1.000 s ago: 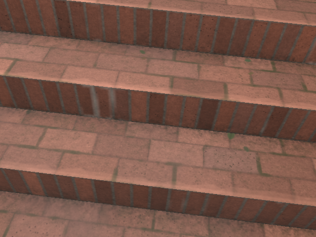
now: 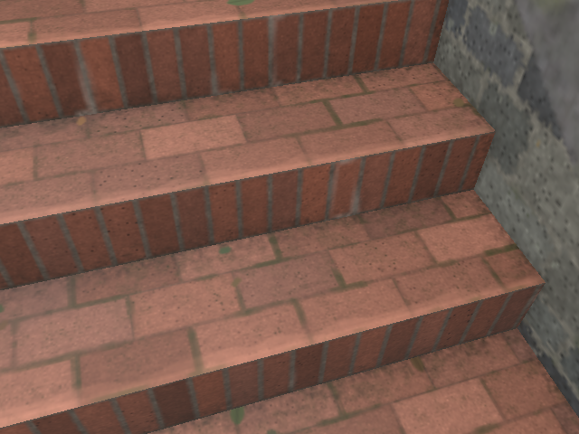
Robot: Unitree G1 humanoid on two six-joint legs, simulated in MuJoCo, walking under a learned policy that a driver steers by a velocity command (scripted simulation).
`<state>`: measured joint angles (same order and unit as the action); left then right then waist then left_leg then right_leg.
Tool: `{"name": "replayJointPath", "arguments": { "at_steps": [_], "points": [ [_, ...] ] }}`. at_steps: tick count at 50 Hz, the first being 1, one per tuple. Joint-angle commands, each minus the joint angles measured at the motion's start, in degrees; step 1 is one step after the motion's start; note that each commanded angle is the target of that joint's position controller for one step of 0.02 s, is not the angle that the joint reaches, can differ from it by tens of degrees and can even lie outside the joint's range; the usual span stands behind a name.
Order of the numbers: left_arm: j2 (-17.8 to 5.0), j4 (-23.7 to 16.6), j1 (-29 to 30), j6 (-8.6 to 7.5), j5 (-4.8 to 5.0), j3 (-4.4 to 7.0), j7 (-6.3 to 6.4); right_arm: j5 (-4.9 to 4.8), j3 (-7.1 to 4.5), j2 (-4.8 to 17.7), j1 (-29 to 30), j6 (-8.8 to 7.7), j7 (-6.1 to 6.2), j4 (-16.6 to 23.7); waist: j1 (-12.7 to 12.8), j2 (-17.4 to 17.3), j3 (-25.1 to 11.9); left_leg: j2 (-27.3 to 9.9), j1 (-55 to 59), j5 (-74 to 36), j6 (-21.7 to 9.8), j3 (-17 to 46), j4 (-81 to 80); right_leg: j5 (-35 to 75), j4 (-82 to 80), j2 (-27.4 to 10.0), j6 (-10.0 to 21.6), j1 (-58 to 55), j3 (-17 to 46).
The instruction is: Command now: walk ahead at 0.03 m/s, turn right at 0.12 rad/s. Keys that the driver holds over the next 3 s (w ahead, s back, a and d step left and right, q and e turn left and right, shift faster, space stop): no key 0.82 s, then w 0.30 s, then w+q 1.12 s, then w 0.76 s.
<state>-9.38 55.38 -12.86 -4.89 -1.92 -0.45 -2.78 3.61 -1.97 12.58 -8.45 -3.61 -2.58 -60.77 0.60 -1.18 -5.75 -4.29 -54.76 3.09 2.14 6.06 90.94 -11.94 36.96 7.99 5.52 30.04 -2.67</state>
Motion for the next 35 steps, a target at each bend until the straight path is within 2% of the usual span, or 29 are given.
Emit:
{"name": "replayJointPath", "arguments": {
  "at_steps": [1, 2, 3, 4, 5, 6, 7, 8, 9, 10, 11, 12, 13, 14, 15, 17, 21, 22, 35],
  "points": [
    [-5.5, -10.8, 15.2, -3.11, 0.71, 0.25, -1.37, 0.06, -1.71, 6.5, -4.8, 0.83, 1.32, 2.3, -4.9, 0.7, -1.5, -2.0, 15.5, -0.4, 5.1, -0.4, -12.0, -4.5, -13.6, -13.2, 7.0, 1.9, 15.4],
    [-4.8, -11.4, 16.2, -3.41, 1.42, 0.54, -1.95, -0.17, -1.50, 6.0, -4.4, 1.36, 1.66, 3.3, -4.7, 1.2, -0.9, -2.5, 20.6, 3.0, 6.2, -1.6, -22.7, -3.8, -13.5, -13.8, 7.4, 0.8, 15.3],
    [-3.2, -11.1, 15.8, -3.58, 2.15, 0.32, -2.29, -0.01, -0.96, 4.3, -2.9, 1.62, 1.69, 5.0, -3.9, 2.5, -0.4, -2.1, 25.5, 9.4, 7.1, -2.6, -32.0, -2.1, -11.6, -14.5, 7.5, -0.2, 15.0],
    [-2.4, -8.4, 11.6, -3.27, 3.05, 0.21, -2.86, -0.14, -0.51, 2.9, -1.3, 1.64, 1.31, 6.0, -2.4, 4.1, 1.3, -1.8, 26.2, 17.0, 7.3, -3.4, -41.0, -1.8, -9.7, -16.1, 8.0, -4.4, 16.3],
    [-1.7, -6.2, 9.3, -2.76, 4.07, -0.08, -3.71, -1.26, 0.14, 1.2, -2.4, 1.11, 0.86, 6.2, -3.0, 4.6, 2.7, -1.8, 27.5, 18.3, 7.2, -4.2, -51.5, 0.6, -6.5, -16.7, 7.3, -8.0, 17.0],
    [-0.4, -4.2, 5.5, -1.42, 5.22, -0.58, -5.21, -3.09, 1.04, -0.2, -3.4, 0.34, 0.27, 5.7, -3.4, 1.3, 2.5, -1.4, 31.4, 11.0, 5.6, -5.5, -64.4, 0.2, -4.1, -15.3, 4.7, -10.0, 16.8],
    [-2.5, -3.8, -3.0, -0.49, 3.05, 0.99, -6.16, -3.95, 1.34, 2.9, -0.8, -0.96, 0.39, 6.2, 4.3, -4.5, -2.5, 0.3, 35.4, -4.9, 0.3, -2.5, -57.6, 7.3, -3.1, -10.1, 0.6, -14.7, 11.7],
    [-5.1, -3.7, -2.7, -0.53, 1.85, 1.97, -5.85, -3.68, 1.76, 3.1, 2.8, -2.17, -0.06, 8.3, 5.5, -3.8, -5.5, 0.7, 37.8, -11.4, -3.4, -2.8, -55.4, 14.8, -1.5, -8.7, -0.2, -15.3, 8.3],
    [-5.7, -7.3, 6.7, -0.75, 1.03, 1.61, -4.62, -4.12, 1.88, 1.2, 5.2, -2.63, -1.12, 9.1, 1.8, -5.0, -5.2, 1.9, 33.0, -3.3, -4.6, -3.2, -55.8, 12.9, -1.3, -8.6, -1.2, -17.3, 4.8],
    [-5.9, -9.1, 13.0, -0.50, 0.34, 2.03, -3.90, -4.09, 2.21, -0.5, 4.9, -2.82, -1.78, 8.5, 0.2, -2.5, -3.1, 1.0, 30.9, -1.2, -4.3, -2.0, -58.2, 11.1, -1.2, -9.2, -1.2, -17.6, 4.4],
    [-7.1, -9.7, 14.6, -0.35, 0.21, 2.51, -3.37, -4.17, 1.80, 1.3, 6.0, -2.48, -2.11, 8.9, -0.1, -1.1, -1.1, 0.8, 31.2, -0.3, -4.1, -1.9, -58.3, 9.4, -1.5, -9.0, 0.1, -15.2, 4.9],
    [-2.7, -7.3, 5.9, 1.76, 0.90, 1.06, 2.62, -3.98, 0.87, 3.8, -5.2, -1.59, 3.29, 6.9, 0.0, 0.8, -1.9, -3.3, 36.7, -9.7, -5.1, 0.5, -63.9, 17.9, -7.0, -11.4, -1.6, -19.2, 8.4],
    [-3.2, -6.5, 6.3, 2.04, 2.02, 1.01, 4.36, -4.09, 0.71, 4.8, -5.8, -0.68, 5.39, 5.8, -0.4, -0.1, 0.2, -2.9, 37.9, -8.9, -4.1, -0.3, -64.1, 18.4, -8.4, -11.6, -1.8, -19.4, 9.3],
    [-4.1, -6.5, 7.4, 1.97, 2.03, 1.03, 5.10, -4.07, 0.53, 5.0, -5.1, -0.01, 6.27, 6.4, -0.9, -0.4, 1.5, -2.4, 38.6, -6.5, -3.9, -0.7, -64.3, 19.0, -9.4, -11.6, -1.8, -18.7, 9.8],
    [-4.5, -6.3, 7.9, 1.77, 1.88, 1.08, 5.29, -4.07, 0.56, 4.0, -5.6, 0.36, 6.50, 6.7, -1.6, 1.0, 0.8, -2.4, 40.6, -6.1, -3.9, -1.0, -65.1, 19.8, -9.8, -11.7, -1.6, -18.9, 10.0],
    [-4.4, -4.9, 6.6, 1.23, 2.32, 1.24, 5.23, -4.37, 0.58, 2.7, -6.7, 0.94, 6.65, 6.6, -1.8, -0.2, 0.2, -2.3, 44.3, -7.3, -4.2, -1.5, -66.4, 18.0, -10.9, -11.6, -1.6, -18.7, 9.9],
    [-3.2, -2.4, 4.5, 0.96, 2.24, 1.27, 5.33, -3.62, 0.21, 1.6, -7.2, 1.75, 6.72, 6.3, -2.1, 0.9, 2.1, -2.3, 46.5, -2.9, -4.7, -2.1, -68.6, 13.5, -13.8, -11.8, -1.6, -16.5, 10.1],
    [-3.4, -2.1, 3.6, 1.04, 1.83, 1.33, 5.30, -3.53, 0.38, 0.9, -7.5, 1.97, 6.98, 6.0, -1.8, 1.0, 3.0, -2.3, 46.4, -1.1, -4.8, -2.2, -69.0, 12.7, -14.9, -12.0, -1.9, -16.0, 10.2],
    [-3.4, 1.8, -6.4, 2.90, 1.67, 0.78, 5.87, -3.09, 1.11, 0.3, -12.4, 3.41, 7.27, 3.1, -0.5, 1.1, 7.8, -2.3, 44.7, 10.6, -6.2, -1.8, -73.4, 4.0, -18.0, -12.3, -1.9, -14.2, 10.2]
  ]
}}
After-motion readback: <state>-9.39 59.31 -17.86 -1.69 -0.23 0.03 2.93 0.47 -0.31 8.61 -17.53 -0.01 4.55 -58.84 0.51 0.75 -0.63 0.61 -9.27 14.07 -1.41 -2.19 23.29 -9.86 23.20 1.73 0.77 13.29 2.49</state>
